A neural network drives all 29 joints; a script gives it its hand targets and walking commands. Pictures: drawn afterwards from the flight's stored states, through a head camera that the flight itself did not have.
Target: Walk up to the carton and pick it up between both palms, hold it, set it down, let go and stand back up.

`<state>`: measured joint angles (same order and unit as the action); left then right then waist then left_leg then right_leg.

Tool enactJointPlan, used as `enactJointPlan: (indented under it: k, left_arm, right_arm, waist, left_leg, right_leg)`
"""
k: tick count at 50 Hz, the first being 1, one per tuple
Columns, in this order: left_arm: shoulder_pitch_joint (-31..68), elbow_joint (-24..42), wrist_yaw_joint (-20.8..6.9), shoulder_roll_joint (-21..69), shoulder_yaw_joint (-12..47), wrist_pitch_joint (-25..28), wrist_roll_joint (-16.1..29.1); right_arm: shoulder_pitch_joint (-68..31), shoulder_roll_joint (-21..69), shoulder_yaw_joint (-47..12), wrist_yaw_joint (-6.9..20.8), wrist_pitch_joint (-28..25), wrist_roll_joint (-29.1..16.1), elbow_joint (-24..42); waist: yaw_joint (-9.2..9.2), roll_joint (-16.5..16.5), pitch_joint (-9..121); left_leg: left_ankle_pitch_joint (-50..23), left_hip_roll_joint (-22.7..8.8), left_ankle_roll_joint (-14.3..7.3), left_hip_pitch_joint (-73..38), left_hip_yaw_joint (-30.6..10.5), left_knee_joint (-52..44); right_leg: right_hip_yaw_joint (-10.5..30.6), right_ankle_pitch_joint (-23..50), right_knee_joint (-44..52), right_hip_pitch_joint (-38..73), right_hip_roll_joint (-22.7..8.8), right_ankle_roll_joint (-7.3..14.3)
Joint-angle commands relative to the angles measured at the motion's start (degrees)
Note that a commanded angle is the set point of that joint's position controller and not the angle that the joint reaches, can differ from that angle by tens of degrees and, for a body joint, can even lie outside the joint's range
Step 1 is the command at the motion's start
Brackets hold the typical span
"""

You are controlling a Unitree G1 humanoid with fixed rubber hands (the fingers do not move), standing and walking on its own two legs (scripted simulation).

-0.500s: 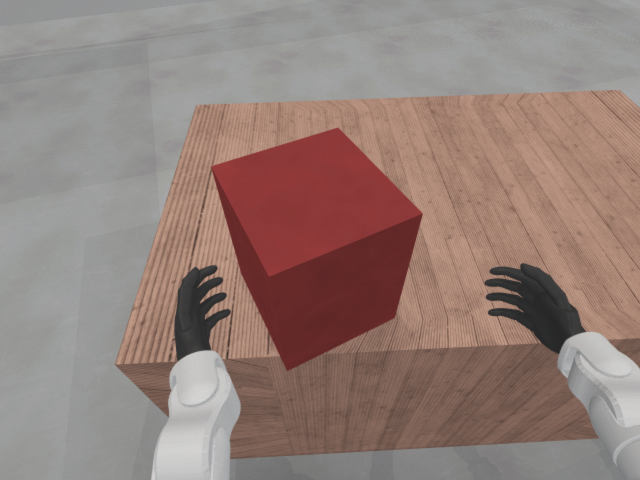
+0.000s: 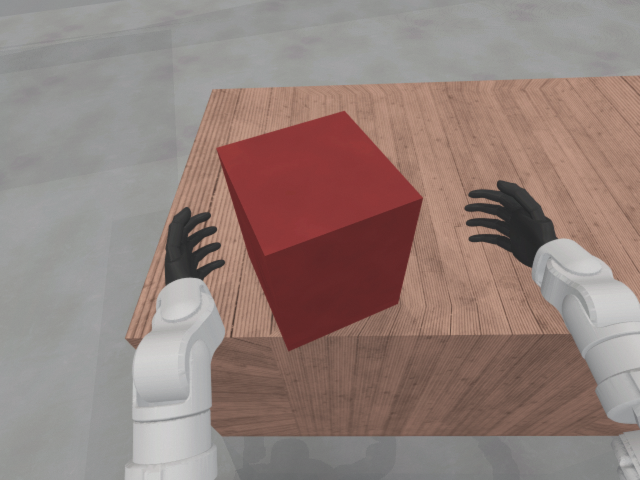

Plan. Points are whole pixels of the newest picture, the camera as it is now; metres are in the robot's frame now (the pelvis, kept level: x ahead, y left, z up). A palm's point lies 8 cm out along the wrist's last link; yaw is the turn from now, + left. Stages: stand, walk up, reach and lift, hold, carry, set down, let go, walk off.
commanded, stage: reach and lift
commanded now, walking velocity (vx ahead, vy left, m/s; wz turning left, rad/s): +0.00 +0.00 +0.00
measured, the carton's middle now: (315, 233) +0.45 +0.09 +0.02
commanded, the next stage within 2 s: none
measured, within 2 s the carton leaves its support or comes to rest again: neither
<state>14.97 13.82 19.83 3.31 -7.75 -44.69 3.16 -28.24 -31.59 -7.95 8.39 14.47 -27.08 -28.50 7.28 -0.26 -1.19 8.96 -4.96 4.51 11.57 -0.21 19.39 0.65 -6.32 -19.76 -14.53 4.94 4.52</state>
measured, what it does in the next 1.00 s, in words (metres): stands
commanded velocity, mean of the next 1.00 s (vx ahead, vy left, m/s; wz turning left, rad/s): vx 0.00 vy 0.00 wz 0.00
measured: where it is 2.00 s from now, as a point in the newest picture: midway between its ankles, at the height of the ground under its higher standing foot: outside the picture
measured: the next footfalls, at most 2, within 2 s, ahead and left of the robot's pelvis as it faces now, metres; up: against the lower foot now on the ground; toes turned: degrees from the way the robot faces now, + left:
none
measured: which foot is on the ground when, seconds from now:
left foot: down 0.00-1.00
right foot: down 0.00-1.00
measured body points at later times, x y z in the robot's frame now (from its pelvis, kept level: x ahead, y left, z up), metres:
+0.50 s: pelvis +0.01 +0.00 +0.00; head +0.05 -0.01 +0.45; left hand +0.33 +0.25 +0.15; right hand +0.48 -0.14 +0.14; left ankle +0.01 +0.17 -0.74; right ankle +0.04 -0.07 -0.74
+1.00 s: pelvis +0.01 +0.00 +0.00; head +0.07 -0.02 +0.44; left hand +0.37 +0.25 +0.17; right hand +0.52 -0.11 +0.17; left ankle +0.01 +0.17 -0.74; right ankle +0.04 -0.07 -0.74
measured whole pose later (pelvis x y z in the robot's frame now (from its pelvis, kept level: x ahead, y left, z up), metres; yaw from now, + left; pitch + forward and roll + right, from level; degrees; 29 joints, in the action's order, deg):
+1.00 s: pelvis +0.01 +0.00 +0.00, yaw +2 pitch +9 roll +0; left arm 41.5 -6.8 17.1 -2.8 -12.2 -45.7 7.8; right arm -59.6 -32.3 -12.2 6.5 21.4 -27.4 -48.0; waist 14.2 -2.6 3.4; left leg 8.0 -4.2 4.9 20.7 -1.8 19.2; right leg -0.2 -6.4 -20.4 -23.4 4.4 4.4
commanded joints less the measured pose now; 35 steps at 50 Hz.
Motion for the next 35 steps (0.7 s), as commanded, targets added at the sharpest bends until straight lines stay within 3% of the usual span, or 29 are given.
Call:
enactJointPlan:
  k: [1, 3, 4, 6, 7, 8, 10, 11, 13, 14, 15, 17, 19, 20, 21, 22, 23, 24, 25, 26, 27, 28, 29, 30, 32, 33, 34, 35]
  left_arm:
    - [19.5, 7.4, -1.2, -4.7, -0.3, 2.1, 1.7]
    - [20.9, 5.8, -1.3, -5.7, -1.9, 1.4, 0.6]
    - [23.4, 7.8, -1.4, -6.0, -1.4, 2.3, 1.3]
    - [22.9, 9.2, -1.6, -7.5, -2.8, 1.7, 1.2]
    - [24.0, 10.6, -1.7, -7.7, -2.2, 2.0, 2.3]
    - [26.2, 10.4, -1.6, -9.0, -2.0, 2.3, 2.6]
    - [23.4, 10.5, -1.6, -6.7, -1.4, 0.7, 1.4]
    - [26.3, 7.2, -2.0, -7.2, -1.3, 0.9, 1.7]
    - [26.6, 7.4, -2.4, -10.1, -4.1, 1.1, 0.9]
    - [25.7, 7.2, -2.5, -8.9, -3.5, 0.6, 1.6]
    - [26.7, 7.6, -2.6, -9.4, -4.0, 0.9, 2.1]
    - [26.7, 11.4, -3.1, -8.1, -1.1, 1.0, 3.3]
    - [25.4, 11.1, -3.3, -8.7, -2.5, 0.3, 2.7]
    - [29.3, 9.4, -3.2, -9.4, -2.8, 0.3, 1.7]
    - [31.2, 8.4, -2.8, -9.7, -2.6, 0.2, 2.4]
    - [32.5, 8.6, -2.6, -8.6, -1.7, -0.1, 1.8]
    - [29.3, 7.3, -2.7, -8.5, -2.5, -0.5, 1.0]
    - [30.4, 7.4, -3.0, -7.7, -0.4, -0.8, 2.2]
    - [32.6, 5.3, -2.9, -8.6, -1.8, -0.9, 2.6]
    - [35.2, 5.9, -2.7, -9.7, -2.1, -0.5, 2.7]
    - [36.1, 4.3, -2.8, -10.4, -2.9, -0.3, 3.1]
    - [35.5, 4.4, -2.9, -11.5, -2.9, 0.0, 3.5]
    - [35.3, 4.4, -2.3, -11.4, -3.7, 0.0, 2.5]
    - [33.9, 6.4, -1.9, -10.7, -3.5, -0.3, 2.3]
    - [38.4, 2.6, -2.6, -9.1, -1.6, -0.5, 3.2]
    - [38.6, 1.1, -2.8, -9.5, -2.5, -0.4, 2.8]
    - [39.7, 0.5, -2.6, -10.1, -3.1, -0.2, 2.5]
    - [41.2, 0.2, -2.2, -11.4, -3.8, -0.2, 2.5]
  right_arm:
    - [-26.4, -11.2, 5.7, -1.6, -1.6, -0.2, 11.8]
    - [-28.3, -11.0, 5.1, -1.8, -0.6, -0.1, 7.6]
    - [-29.2, -10.5, 5.0, -1.6, -0.7, 0.4, 7.9]
    - [-30.0, -11.6, 4.8, -2.6, -0.5, -1.0, 11.5]
    - [-30.5, -12.2, 6.4, -3.0, -0.9, 0.1, 11.8]
    - [-33.4, -12.7, 7.4, -3.0, -0.8, 0.4, 11.1]
    - [-30.9, -13.0, 6.5, -3.3, 0.1, 0.3, 8.2]
    - [-34.0, -12.6, 6.3, -2.9, 0.1, 0.0, 6.1]
    - [-36.3, -11.7, 4.2, -3.0, 0.4, -0.8, 10.2]
    - [-35.1, -11.1, 3.7, -3.3, 0.6, -0.8, 8.5]
    - [-37.5, -12.1, 3.4, -3.1, 0.2, -1.3, 10.0]
    - [-37.8, -12.9, 2.9, -3.4, 0.2, -2.4, 9.7]
    - [-37.4, -14.1, 2.9, -3.5, 0.3, -2.5, 9.7]
    - [-39.9, -14.3, 4.3, -3.3, 0.0, -2.1, 6.5]
    - [-41.7, -14.9, 5.3, -3.1, 0.5, -2.3, 4.1]
    - [-42.5, -14.6, 4.9, -2.5, 0.8, -2.4, 0.9]
    - [-40.7, -13.1, 3.6, -2.5, 1.4, -2.0, 1.7]
    - [-41.4, -14.6, 5.0, -2.3, 1.2, -1.8, -0.4]
    - [-45.1, -13.9, 3.3, -2.0, 1.3, -2.1, 1.3]
    - [-46.5, -13.9, 4.5, -1.9, 1.4, -1.4, 1.2]
    - [-49.2, -13.0, 3.7, -1.8, 1.2, -0.4, 4.0]
    - [-49.9, -13.5, 4.4, -2.0, 1.1, -0.1, 4.6]
    - [-48.4, -12.6, 3.3, -1.6, 1.4, -1.2, 0.7]
    - [-46.2, -13.5, 2.9, -1.4, 1.7, -2.1, -0.3]
    - [-50.3, -13.6, 3.2, -1.4, 1.7, -1.8, -3.6]
    - [-51.1, -12.5, 1.9, -1.1, 1.9, -1.8, -2.4]
    - [-52.4, -13.2, 3.3, -1.3, 1.8, -1.0, -3.4]
    - [-54.4, -12.3, 2.0, -1.2, 2.0, -1.4, -2.8]
  waist:
    - [0.96, 7.7, 24.8]
    - [2.02, 6.6, 24.5]
    - [1.04, 6.9, 25.4]
    - [1.62, 7.0, 29.4]
    - [1.42, 6.4, 30.3]
    - [1.53, 6.1, 30.3]
    - [1.15, 4.1, 28.6]
    - [0.2, 5.1, 27.4]
    - [3.5, 7.1, 30.8]
    - [2.74, 6.7, 31.5]
    - [3.85, 7.1, 33.2]
    - [1.82, 4.5, 36.9]
    - [2.25, 5.6, 34.9]
    - [1.42, 3.6, 35.1]
    - [1.95, 4.1, 32.8]
    - [1.7, 1.5, 32.6]
    - [2.8, 3.3, 33.2]
    - [0.94, 2.6, 33.1]
    - [3.31, 2.9, 33.2]
    - [2.55, 4.2, 32.6]
    - [4.54, 5.7, 34.6]
    - [4.64, 6.8, 36.7]
    - [5.5, 5.8, 36.8]
    - [5.55, 3.9, 37.9]
    - [4.09, 3.9, 36.0]
    - [5.55, 3.7, 36.0]
    - [4.67, 4.6, 36.2]
    - [6.42, 5.2, 36.5]
  left_leg:
    - [-5.2, 4.3, -3.9, 0.0, 1.7, -0.7]
    - [-6.9, 4.3, -3.4, 0.5, 2.5, -0.8]
    - [-7.0, 4.3, -3.2, 0.6, 2.8, -0.8]
    - [-10.2, 4.6, -3.0, 0.0, 2.4, 0.3]
    - [-9.2, 4.9, -2.5, 0.6, 2.3, 0.1]
    - [-10.2, 4.6, -2.3, 0.0, 2.3, -0.1]
    - [-14.5, 4.6, -1.7, -2.0, 2.4, 0.4]
    - [-11.2, 4.5, -2.0, -0.7, 2.3, 0.2]
    - [-12.2, 4.6, -2.5, -0.4, 2.5, 0.0]
    - [-13.3, 5.0, -2.4, -0.6, 2.7, 0.2]
    - [-15.4, 4.9, -2.3, -1.0, 2.6, 0.2]
    - [-19.8, 5.1, -1.2, -3.2, 2.0, 1.3]
    - [-22.6, 4.9, -1.5, -2.9, 1.9, 1.6]
    - [-19.9, 5.1, -0.9, -1.9, 2.3, 1.4]
    - [-18.2, 4.8, -1.2, -2.3, 1.8, 1.5]
    - [-18.0, 4.8, -0.8, -3.5, 2.1, 1.0]
    - [-20.1, 4.6, -1.2, -4.4, 2.7, 1.3]
    - [-20.2, 4.3, -0.6, -5.2, 2.1, 1.8]
    - [-18.7, 4.4, -1.1, -3.7, 2.5, 1.5]
    - [-15.9, 4.4, -1.4, -2.6, 2.3, 1.2]
    - [-15.7, 4.4, -2.2, -0.9, 2.6, 1.0]
    - [-16.3, 4.4, -2.3, 0.1, 2.5, 0.9]
    - [-18.5, 4.9, -1.8, -0.3, 2.9, 1.1]
    - [-21.8, 5.0, -1.2, -1.4, 3.1, 1.3]
    - [-20.3, 4.8, -1.0, -1.2, 2.5, 1.7]
    - [-18.8, 4.6, -1.5, -0.2, 2.4, 1.5]
    - [-18.9, 4.6, -1.5, 0.0, 2.0, 0.9]
    - [-18.8, 4.7, -1.8, 1.6, 2.5, 1.0]
  right_leg:
    - [7.5, -0.8, 3.6, 15.1, -4.6, -2.6]
    - [6.7, -0.2, 3.5, 15.3, -4.7, -2.6]
    - [5.5, 0.8, 3.4, 14.7, -3.8, -2.6]
    - [6.5, 7.6, 2.1, 18.4, -4.5, -3.0]
    - [6.1, 7.0, 1.9, 18.6, -4.2, -3.5]
    - [4.6, 6.3, 1.7, 16.7, -3.3, -3.3]
    - [3.9, 12.1, 1.1, 17.8, -2.6, -2.6]
    - [3.7, 7.4, 1.5, 16.1, -2.7, -2.6]
    - [4.3, 10.2, 1.4, 18.0, -2.9, -3.1]
    - [4.3, 14.4, 0.7, 18.9, -3.5, -3.8]
    - [3.5, 17.2, -0.1, 19.2, -3.0, -4.0]
    - [2.8, 24.1, -1.0, 21.2, -2.8, -3.7]
    - [2.2, 26.4, -1.0, 21.1, -1.7, -3.6]
    - [1.7, 21.1, -0.8, 19.3, -1.4, -2.7]
    - [1.4, 16.5, -0.3, 16.6, -1.1, -2.6]
    - [1.1, 15.1, 0.0, 15.3, -1.0, -1.9]
    - [1.6, 15.9, 0.6, 15.7, -1.0, -1.8]
    - [0.4, 15.8, 0.4, 15.5, -0.2, -1.6]
    - [1.5, 13.2, 1.0, 15.2, -0.7, -1.8]
    - [1.2, 11.4, 1.0, 14.4, -0.8, -2.2]
    - [2.1, 10.9, 0.8, 15.3, -1.1, -2.5]
    - [1.9, 12.6, 0.0, 16.9, -1.0, -2.7]
    - [2.0, 15.1, -0.8, 17.6, -1.0, -2.7]
    - [1.6, 18.6, -1.3, 18.3, -0.8, -2.5]
    - [1.1, 16.4, -0.6, 16.1, -0.5, -2.3]
    - [1.8, 15.0, -0.7, 15.7, -0.9, -2.4]
    - [1.5, 15.0, -1.0, 16.1, -0.8, -2.5]
    - [2.0, 16.2, -1.2, 17.4, -1.3, -2.9]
